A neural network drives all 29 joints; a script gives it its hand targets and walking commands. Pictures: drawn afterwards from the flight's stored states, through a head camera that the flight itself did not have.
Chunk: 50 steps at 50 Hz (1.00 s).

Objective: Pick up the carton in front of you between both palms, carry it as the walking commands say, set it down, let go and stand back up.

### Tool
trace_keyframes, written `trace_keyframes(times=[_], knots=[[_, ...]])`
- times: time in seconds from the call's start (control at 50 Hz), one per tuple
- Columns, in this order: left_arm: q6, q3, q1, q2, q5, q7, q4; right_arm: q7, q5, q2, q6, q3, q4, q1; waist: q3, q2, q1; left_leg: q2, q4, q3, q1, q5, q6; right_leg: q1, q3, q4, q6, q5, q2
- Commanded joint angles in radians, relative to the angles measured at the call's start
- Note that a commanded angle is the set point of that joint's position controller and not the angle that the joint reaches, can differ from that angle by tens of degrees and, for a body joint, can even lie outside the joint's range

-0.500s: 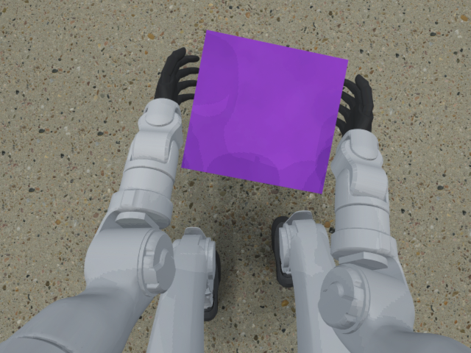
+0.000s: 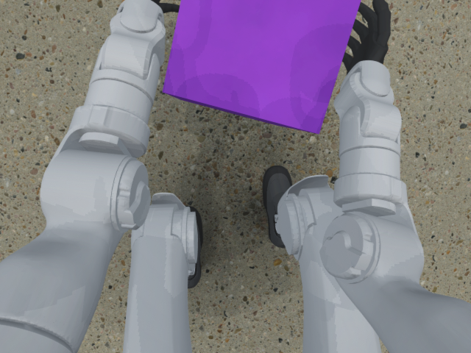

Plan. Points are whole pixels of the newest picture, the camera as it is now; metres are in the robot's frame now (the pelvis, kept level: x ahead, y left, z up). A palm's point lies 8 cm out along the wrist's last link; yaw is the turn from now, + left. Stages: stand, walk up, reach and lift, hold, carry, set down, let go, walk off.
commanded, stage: set down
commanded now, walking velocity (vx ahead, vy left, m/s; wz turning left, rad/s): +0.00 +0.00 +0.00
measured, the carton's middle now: (250, 53) +0.52 -0.06 -0.23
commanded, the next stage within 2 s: none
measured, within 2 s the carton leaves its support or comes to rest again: rests again in 1.04 s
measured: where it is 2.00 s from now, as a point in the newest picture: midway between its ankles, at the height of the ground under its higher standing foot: (234, 240)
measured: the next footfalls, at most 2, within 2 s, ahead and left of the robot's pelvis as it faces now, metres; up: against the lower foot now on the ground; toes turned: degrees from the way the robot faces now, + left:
none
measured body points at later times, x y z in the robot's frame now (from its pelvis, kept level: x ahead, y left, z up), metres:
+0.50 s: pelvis +0.01 +0.01 -0.04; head +0.37 +0.05 +0.23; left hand +0.58 +0.08 -0.22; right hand +0.51 -0.21 -0.18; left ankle +0.08 +0.10 -0.40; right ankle +0.16 -0.14 -0.40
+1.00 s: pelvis +0.01 +0.01 -0.05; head +0.37 +0.04 +0.21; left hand +0.58 +0.07 -0.24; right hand +0.52 -0.23 -0.20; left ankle +0.08 +0.10 -0.40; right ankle +0.16 -0.14 -0.40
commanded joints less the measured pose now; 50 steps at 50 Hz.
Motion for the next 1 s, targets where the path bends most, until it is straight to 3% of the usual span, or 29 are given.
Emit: trace_keyframes(times=[0.0, 0.08, 0.2, 0.3, 0.44, 0.54, 0.66, 0.76, 0.98], knots=[[-0.037, -0.297, -0.466, -0.844, -0.112, -0.237, -0.045, 0.241, 0.103, 0.691, -0.058, 0.460, 0.046, -0.565, -1.091, 0.138, -0.053, -0.065, -0.233, 0.013, 0.336, 0.220, -0.006, 0.824, -0.110, 0.021, 0.020, 0.248, 0.115], [-0.053, -0.293, -0.482, -0.767, -0.103, -0.233, -0.035, 0.269, 0.088, 0.701, -0.041, 0.337, 0.205, -0.468, -0.944, 0.193, -0.054, -0.039, -0.209, -0.002, 0.303, 0.236, -0.007, 0.682, -0.101, 0.059, 0.018, 0.231, 0.110], [-0.087, -0.380, -0.577, -0.773, -0.160, -0.204, -0.147, 0.287, 0.141, 0.723, -0.057, 0.322, 0.205, -0.463, -1.035, 0.265, -0.052, -0.026, -0.163, -0.017, 0.408, 0.411, -0.021, 0.641, -0.104, 0.116, 0.017, 0.335, 0.103], [-0.083, -0.363, -0.531, -0.781, -0.138, -0.185, -0.120, 0.314, 0.136, 0.688, -0.050, 0.275, 0.234, -0.453, -0.977, 0.313, -0.050, -0.012, -0.149, -0.050, 0.500, 0.520, -0.030, 0.461, -0.111, 0.130, 0.024, 0.288, 0.094], [-0.084, -0.312, -0.516, -0.759, -0.116, -0.181, -0.065, 0.318, 0.080, 0.618, -0.057, 0.204, 0.261, -0.448, -0.883, 0.288, -0.077, -0.014, -0.154, -0.059, 0.401, 0.452, -0.025, 0.434, -0.112, 0.136, 0.017, 0.245, 0.087], [-0.085, -0.286, -0.520, -0.707, -0.103, -0.182, -0.038, 0.315, 0.051, 0.575, -0.061, 0.157, 0.289, -0.440, -0.832, 0.274, -0.078, -0.014, -0.152, -0.057, 0.341, 0.392, -0.016, 0.434, -0.107, 0.143, 0.015, 0.218, 0.085], [-0.090, -0.274, -0.535, -0.634, -0.094, -0.182, -0.033, 0.311, 0.045, 0.551, -0.066, 0.123, 0.343, -0.424, -0.797, 0.247, -0.062, -0.010, -0.142, -0.049, 0.290, 0.333, -0.006, 0.452, -0.099, 0.156, 0.015, 0.198, 0.089], [-0.089, -0.249, -0.494, -0.598, -0.072, -0.189, 0.005, 0.308, 0.053, 0.545, -0.073, 0.127, 0.360, -0.440, -0.768, 0.191, -0.038, -0.007, -0.126, -0.052, 0.266, 0.315, 0.010, 0.448, -0.100, 0.170, 0.021, 0.189, 0.096], [-0.078, -0.195, -0.397, -0.518, 0.002, -0.207, 0.068, 0.300, 0.062, 0.466, -0.085, 0.100, 0.424, -0.414, -0.647, 0.164, 0.005, 0.004, -0.105, -0.049, 0.186, 0.287, 0.030, 0.422, -0.077, 0.182, 0.020, 0.180, 0.107]])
